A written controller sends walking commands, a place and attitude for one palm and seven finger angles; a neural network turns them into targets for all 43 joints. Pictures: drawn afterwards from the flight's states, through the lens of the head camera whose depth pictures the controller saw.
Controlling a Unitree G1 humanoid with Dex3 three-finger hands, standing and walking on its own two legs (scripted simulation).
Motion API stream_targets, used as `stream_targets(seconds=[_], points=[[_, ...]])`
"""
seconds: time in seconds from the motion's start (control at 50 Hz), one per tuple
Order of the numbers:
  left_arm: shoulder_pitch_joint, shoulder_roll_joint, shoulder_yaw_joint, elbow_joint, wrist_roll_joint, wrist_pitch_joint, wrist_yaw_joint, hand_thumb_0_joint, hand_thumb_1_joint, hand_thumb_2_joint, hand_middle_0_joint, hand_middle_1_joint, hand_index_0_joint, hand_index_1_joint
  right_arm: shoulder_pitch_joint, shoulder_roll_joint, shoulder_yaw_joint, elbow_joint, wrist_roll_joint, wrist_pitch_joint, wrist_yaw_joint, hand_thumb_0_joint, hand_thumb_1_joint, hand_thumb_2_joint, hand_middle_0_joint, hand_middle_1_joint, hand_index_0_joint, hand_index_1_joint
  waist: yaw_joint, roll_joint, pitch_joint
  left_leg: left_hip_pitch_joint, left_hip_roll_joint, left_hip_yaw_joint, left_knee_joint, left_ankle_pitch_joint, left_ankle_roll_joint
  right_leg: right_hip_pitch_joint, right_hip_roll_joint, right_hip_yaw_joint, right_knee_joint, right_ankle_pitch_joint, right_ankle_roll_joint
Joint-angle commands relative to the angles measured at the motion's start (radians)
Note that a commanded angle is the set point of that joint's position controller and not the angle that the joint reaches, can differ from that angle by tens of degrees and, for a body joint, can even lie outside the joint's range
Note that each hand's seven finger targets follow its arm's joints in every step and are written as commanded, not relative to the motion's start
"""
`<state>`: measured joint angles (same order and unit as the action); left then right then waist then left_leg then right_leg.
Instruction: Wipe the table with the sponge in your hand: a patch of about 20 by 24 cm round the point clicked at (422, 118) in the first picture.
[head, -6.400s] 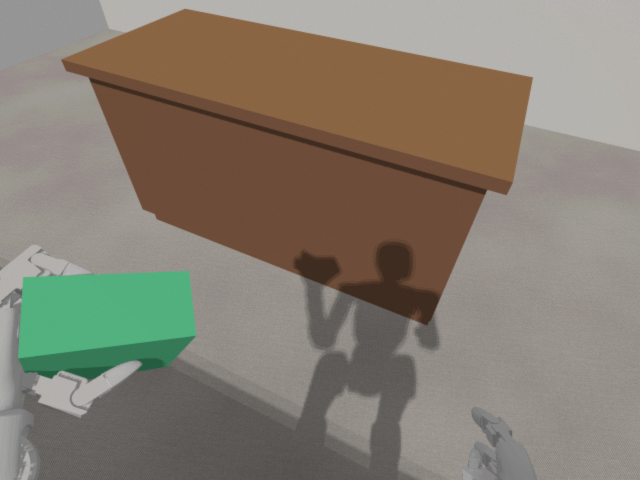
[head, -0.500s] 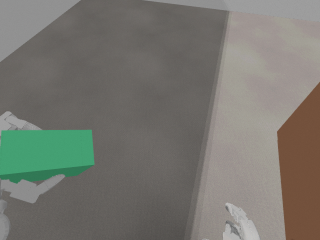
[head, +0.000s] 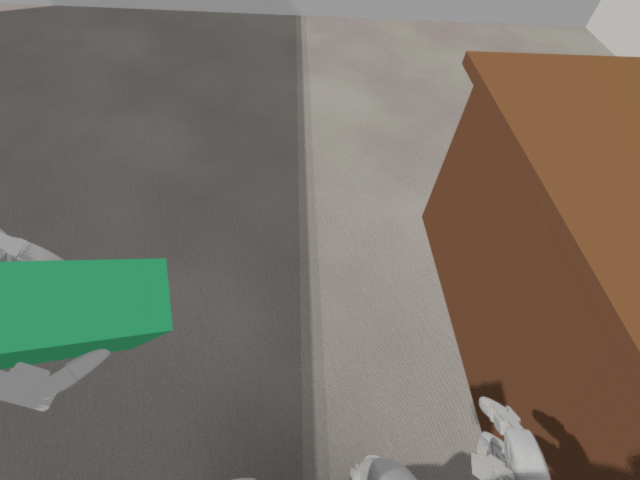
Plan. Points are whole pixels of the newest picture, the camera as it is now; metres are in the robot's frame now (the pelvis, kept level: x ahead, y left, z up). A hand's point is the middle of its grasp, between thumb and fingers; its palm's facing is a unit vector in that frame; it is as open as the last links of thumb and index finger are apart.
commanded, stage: turn to face it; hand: left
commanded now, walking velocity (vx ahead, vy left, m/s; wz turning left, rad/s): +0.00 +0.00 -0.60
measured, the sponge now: (99, 313) +0.22 +0.23 +0.15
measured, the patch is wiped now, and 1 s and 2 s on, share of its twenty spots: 0.00 0.00 0.00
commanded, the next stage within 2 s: none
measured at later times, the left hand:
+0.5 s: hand (282, 332) +0.21 +0.06 +0.17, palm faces +0.06 -0.81 -0.59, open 10.4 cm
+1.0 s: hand (327, 364) +0.19 +0.03 +0.18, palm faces -0.10 -0.89 -0.45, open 10.4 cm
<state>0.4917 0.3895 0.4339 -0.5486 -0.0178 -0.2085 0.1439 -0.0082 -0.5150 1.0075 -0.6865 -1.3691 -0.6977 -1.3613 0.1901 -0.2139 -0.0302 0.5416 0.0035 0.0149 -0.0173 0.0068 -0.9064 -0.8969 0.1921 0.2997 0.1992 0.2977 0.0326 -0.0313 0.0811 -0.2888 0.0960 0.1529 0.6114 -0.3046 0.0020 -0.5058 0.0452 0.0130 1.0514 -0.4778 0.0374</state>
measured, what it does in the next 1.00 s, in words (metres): walks backwards, turning right: right foot, then left foot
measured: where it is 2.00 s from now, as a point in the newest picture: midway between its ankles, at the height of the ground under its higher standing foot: outside the picture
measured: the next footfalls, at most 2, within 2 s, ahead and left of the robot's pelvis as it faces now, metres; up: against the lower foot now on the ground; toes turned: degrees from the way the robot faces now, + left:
right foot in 0.24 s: -0.01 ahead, -0.17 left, +0.00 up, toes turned -16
left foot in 0.88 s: -0.05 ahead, +0.05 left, +0.00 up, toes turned -26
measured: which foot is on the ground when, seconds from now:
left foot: down 0.00-0.24, up 0.26-0.86, down 0.88-1.00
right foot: up 0.00-0.22, down 0.24-0.88, up 0.90-1.00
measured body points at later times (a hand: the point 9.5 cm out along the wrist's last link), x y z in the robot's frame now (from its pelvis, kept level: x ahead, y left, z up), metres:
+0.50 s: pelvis -0.07 -0.09 +0.01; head -0.02 -0.15 +0.45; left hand +0.20 +0.11 +0.21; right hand +0.00 -0.39 -0.11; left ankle -0.04 +0.06 -0.62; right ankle -0.05 -0.16 -0.73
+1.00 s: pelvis -0.13 -0.07 +0.00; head -0.10 -0.08 +0.45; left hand +0.19 +0.07 +0.20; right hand -0.08 -0.34 -0.08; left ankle -0.08 +0.06 -0.73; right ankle -0.13 -0.16 -0.67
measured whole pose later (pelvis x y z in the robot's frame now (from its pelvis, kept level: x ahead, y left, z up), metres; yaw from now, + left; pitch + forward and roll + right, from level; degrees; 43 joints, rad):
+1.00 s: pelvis -0.13 -0.07 +0.00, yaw -34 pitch +0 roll +1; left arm 0.45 0.40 0.39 -0.52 -0.03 -0.18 0.12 -0.01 -0.52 1.01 -0.68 -1.38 -0.69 -1.36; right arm 0.17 -0.16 0.01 0.50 0.01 0.05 0.01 0.01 -0.90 -0.90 0.20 0.30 0.21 0.30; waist 0.06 -0.03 0.06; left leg -0.18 0.07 0.12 0.51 -0.32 -0.03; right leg -0.56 0.09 0.03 0.99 -0.39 0.03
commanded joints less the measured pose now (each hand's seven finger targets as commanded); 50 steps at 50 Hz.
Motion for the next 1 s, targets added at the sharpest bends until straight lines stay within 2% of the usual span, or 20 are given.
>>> stream_targets(seconds=[0.0, 0.08, 0.12, 0.18, 0.2, 0.22, 0.24, 0.26, 0.28, 0.32, 0.38, 0.48, 0.58, 0.76, 0.8, 0.82, 0.86, 0.88, 0.92, 0.98], points=[[-0.204, 0.11, -0.039, -0.31, 0.009, -0.059, 0.007, 0.0, 0.1, 1.3, -1.2, -1.6, -1.2, -1.6, -0.055, -0.129, -0.035, -0.145, 0.013, -0.075, 0.014, 0.0, -0.9, -0.9, 0.2, 0.3, 0.2, 0.3, -0.024, 0.318, -0.099, 0.084, 0.291, -0.086, -0.24, 0.391, 0.08, -0.042, -0.089, -0.056, 0.066, 0.03, 0.03], [-0.177, 0.152, 0.002, -0.272, 0.002, -0.044, 0.014, 0.0, 0.1, 1.3, -1.2, -1.6, -1.2, -1.6, -0.041, -0.133, -0.028, -0.155, 0.01, -0.099, 0.02, 0.0, -0.9, -0.9, 0.2, 0.3, 0.2, 0.3, -0.026, 0.324, -0.082, 0.039, 0.297, -0.053, -0.266, 0.266, 0.058, 0.093, -0.072, -0.137, -0.158, 0.027, 0.038], [-0.149, 0.146, 0.014, -0.258, -0.012, -0.046, 0.012, 0.0, 0.1, 1.3, -1.2, -1.6, -1.2, -1.6, -0.032, -0.124, -0.023, -0.16, 0.009, -0.11, 0.022, 0.0, -0.9, -0.9, 0.2, 0.3, 0.2, 0.3, -0.026, 0.346, -0.112, 0.082, 0.303, -0.03, -0.229, 0.3, 0.047, 0.132, -0.056, -0.164, -0.265, 0.01, 0.037], [-0.059, 0.154, 0.058, -0.191, -0.021, -0.037, 0.008, 0.0, 0.1, 1.3, -1.2, -1.6, -1.2, -1.6, 0.004, -0.12, -0.027, -0.158, 0.01, -0.109, 0.031, 0.0, -0.9, -0.9, 0.2, 0.3, 0.2, 0.3, -0.022, 0.308, -0.171, 0.088, 0.269, 0.027, -0.06, 0.32, -0.003, 0.276, -0.039, -0.177, -0.492, 0.172, 0.019], [-0.066, 0.16, 0.062, -0.205, -0.023, -0.038, 0.005, 0.0, 0.1, 1.3, -1.2, -1.6, -1.2, -1.6, 0.006, -0.111, -0.025, -0.158, 0.018, -0.106, 0.038, 0.0, -0.9, -0.9, 0.2, 0.3, 0.2, 0.3, -0.022, 0.221, -0.193, 0.067, 0.236, 0.044, 0.051, 0.266, -0.025, 0.341, -0.072, -0.136, -0.593, 0.292, 0.0], [-0.078, 0.204, 0.091, -0.203, -0.019, -0.044, 0.007, 0.0, 0.1, 1.3, -1.2, -1.6, -1.2, -1.6, 0.01, -0.092, -0.022, -0.161, 0.021, -0.102, 0.036, 0.0, -0.9, -0.9, 0.2, 0.3, 0.2, 0.3, -0.026, -0.007, -0.211, -0.046, 0.147, 0.063, 0.244, 0.023, -0.06, 0.434, -0.191, 0.033, -0.652, 0.555, -0.06], [-0.048, 0.263, 0.151, -0.188, -0.027, -0.046, 0.018, 0.0, 0.1, 1.3, -1.2, -1.6, -1.2, -1.6, -0.048, -0.069, -0.003, -0.187, 0.014, -0.098, 0.025, 0.0, -0.9, -0.9, 0.2, 0.3, 0.2, 0.3, -0.005, -0.253, -0.21, -0.314, 0.012, 0.013, 0.452, -0.371, -0.095, 0.527, -0.349, 0.332, -0.633, 1.043, -0.164], [-0.035, 0.261, 0.173, -0.17, -0.04, -0.035, 0.024, 0.0, 0.1, 1.3, -1.2, -1.6, -1.2, -1.6, -0.082, -0.065, 0.005, -0.171, 0.015, -0.093, 0.017, 0.0, -0.9, -0.9, 0.2, 0.3, 0.2, 0.3, -0.001, -0.258, -0.239, -0.36, 0.018, -0.112, 0.606, -0.33, -0.1, 0.514, -0.398, 0.348, -0.616, 1.16, -0.185], [0.005, 0.243, 0.157, -0.163, -0.049, -0.02, 0.015, 0.0, 0.1, 1.3, -1.2, -1.6, -1.2, -1.6, -0.09, -0.089, -0.016, -0.165, 0.026, -0.077, 0.019, 0.0, -0.9, -0.9, 0.2, 0.3, 0.2, 0.3, -0.014, -0.248, -0.27, -0.349, 0.028, -0.173, 0.651, -0.273, -0.1, 0.507, -0.363, 0.332, -0.614, 1.067, -0.164], [0.104, 0.218, 0.178, -0.171, -0.062, -0.028, 0.016, 0.0, 0.1, 1.3, -1.2, -1.6, -1.2, -1.6, -0.11, -0.05, 0.004, -0.148, 0.018, -0.037, 0.015, 0.0, -0.9, -0.9, 0.2, 0.3, 0.2, 0.3, -0.017, -0.119, -0.26, -0.423, 0.022, -0.181, 0.727, -0.155, -0.111, 0.579, -0.307, 0.268, -0.575, 0.99, -0.184], [0.088, 0.204, 0.168, -0.175, -0.061, -0.042, 0.022, 0.0, 0.1, 1.3, -1.2, -1.6, -1.2, -1.6, -0.135, -0.064, -0.001, -0.127, 0.014, 0.001, 0.012, 0.0, -0.9, -0.9, 0.2, 0.3, 0.2, 0.3, -0.025, -0.056, -0.263, -0.399, 0.01, -0.177, 0.704, -0.075, -0.118, 0.55, -0.277, 0.204, -0.615, 0.864, -0.166], [0.045, 0.21, 0.137, -0.2, -0.056, -0.054, 0.034, 0.0, 0.1, 1.3, -1.2, -1.6, -1.2, -1.6, -0.13, -0.111, -0.036, -0.124, 0.01, -0.002, 0.002, 0.0, -0.9, -0.9, 0.2, 0.3, 0.2, 0.3, -0.012, -0.021, -0.247, -0.302, -0.015, -0.181, 0.532, -0.078, -0.097, 0.467, -0.272, 0.301, -0.691, 0.67, -0.169], [0.004, 0.188, 0.093, -0.181, -0.049, -0.043, 0.036, 0.0, 0.1, 1.3, -1.2, -1.6, -1.2, -1.6, -0.12, -0.128, -0.037, -0.134, 0.011, 0.004, 0.002, 0.0, -0.9, -0.9, 0.2, 0.3, 0.2, 0.3, 0.002, -0.054, -0.228, -0.208, -0.04, -0.169, 0.321, -0.117, -0.081, 0.398, -0.257, 0.391, -0.758, 0.467, -0.163], [-0.073, 0.171, 0.047, -0.165, -0.029, -0.031, 0.013, 0.0, 0.1, 1.3, -1.2, -1.6, -1.2, -1.6, -0.1, -0.109, -0.013, -0.163, 0.006, 0.043, 0.017, 0.0, -0.9, -0.9, 0.2, 0.3, 0.2, 0.3, 0.012, -0.075, -0.221, 0.004, -0.088, -0.134, -0.016, -0.169, -0.04, 0.256, -0.2, 0.479, -0.834, 0.264, -0.139], [-0.102, 0.174, 0.039, -0.175, -0.027, -0.038, 0.005, 0.0, 0.1, 1.3, -1.2, -1.6, -1.2, -1.6, -0.079, -0.101, -0.008, -0.159, 0.004, 0.045, 0.021, 0.0, -0.9, -0.9, 0.2, 0.3, 0.2, 0.3, -0.007, -0.029, -0.242, 0.171, -0.064, -0.115, -0.194, -0.087, -0.019, 0.171, -0.148, 0.431, -0.793, 0.23, -0.101], [-0.118, 0.168, 0.03, -0.18, -0.026, -0.045, 0.0, 0.0, 0.1, 1.3, -1.2, -1.6, -1.2, -1.6, -0.071, -0.108, -0.01, -0.162, 0.001, 0.044, 0.018, 0.0, -0.9, -0.9, 0.2, 0.3, 0.2, 0.3, -0.015, 0.009, -0.242, 0.253, -0.012, -0.144, -0.264, -0.074, 0.008, 0.107, -0.097, 0.39, -0.726, 0.207, -0.067], [-0.158, 0.179, 0.049, -0.228, -0.019, -0.054, -0.008, 0.0, 0.1, 1.3, -1.2, -1.6, -1.2, -1.6, -0.103, -0.125, -0.019, -0.188, -0.006, 0.029, 0.012, 0.0, -0.9, -0.9, 0.2, 0.3, 0.2, 0.3, -0.006, 0.241, -0.184, 0.282, 0.283, -0.363, -0.349, 0.011, 0.123, -0.095, 0.038, 0.188, -0.33, 0.066, -0.011], [-0.184, 0.214, 0.071, -0.256, -0.007, -0.058, -0.008, 0.0, 0.1, 1.3, -1.2, -1.6, -1.2, -1.6, -0.098, -0.103, -0.021, -0.204, 0.002, 0.009, 0.008, 0.0, -0.9, -0.9, 0.2, 0.3, 0.2, 0.3, 0.006, 0.272, -0.181, 0.259, 0.375, -0.385, -0.35, 0.176, 0.17, -0.139, 0.025, 0.109, -0.071, 0.033, 0.004], [-0.121, 0.194, 0.08, -0.234, -0.011, -0.048, -0.008, 0.0, 0.1, 1.3, -1.2, -1.6, -1.2, -1.6, -0.101, -0.086, -0.018, -0.187, 0.002, -0.008, 0.011, 0.0, -0.9, -0.9, 0.2, 0.3, 0.2, 0.3, 0.012, 0.273, -0.14, 0.059, 0.346, -0.23, -0.327, 0.188, 0.167, -0.063, -0.027, 0.058, 0.146, 0.039, 0.008], [-0.185, 0.131, 0.002, -0.275, -0.017, -0.033, -0.009, 0.0, 0.1, 1.3, -1.2, -1.6, -1.2, -1.6, -0.079, -0.103, -0.013, -0.174, 0.019, -0.032, 0.022, 0.0, -0.9, -0.9, 0.2, 0.3, 0.2, 0.3, 0.002, 0.26, -0.05, 0.097, 0.284, -0.041, -0.248, 0.365, 0.092, -0.038, -0.08, -0.025, -0.093, 0.042, 0.016]])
